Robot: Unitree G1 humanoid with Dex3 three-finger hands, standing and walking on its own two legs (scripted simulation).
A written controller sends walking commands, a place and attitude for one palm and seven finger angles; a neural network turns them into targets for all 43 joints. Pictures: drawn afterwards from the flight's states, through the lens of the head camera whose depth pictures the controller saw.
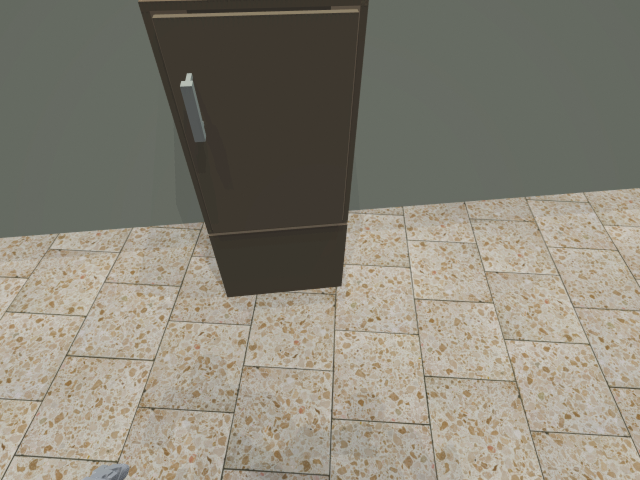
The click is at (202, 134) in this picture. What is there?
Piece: cupboard door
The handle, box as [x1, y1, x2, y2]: [180, 73, 205, 141]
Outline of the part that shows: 187,73 186,79 184,81 181,81 180,88 194,140 204,141 205,133 203,128 203,122 201,119 193,83 191,80 192,76 191,73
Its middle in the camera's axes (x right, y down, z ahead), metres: -0.27 -0.28 +0.83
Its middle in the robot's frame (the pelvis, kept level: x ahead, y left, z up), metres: +0.80 +0.32 +0.04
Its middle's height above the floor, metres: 0.81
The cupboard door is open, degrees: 0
